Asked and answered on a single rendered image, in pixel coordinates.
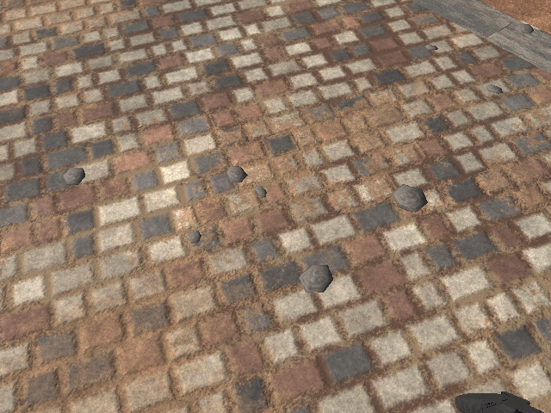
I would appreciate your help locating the right robot hand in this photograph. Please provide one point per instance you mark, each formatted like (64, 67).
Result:
(493, 403)

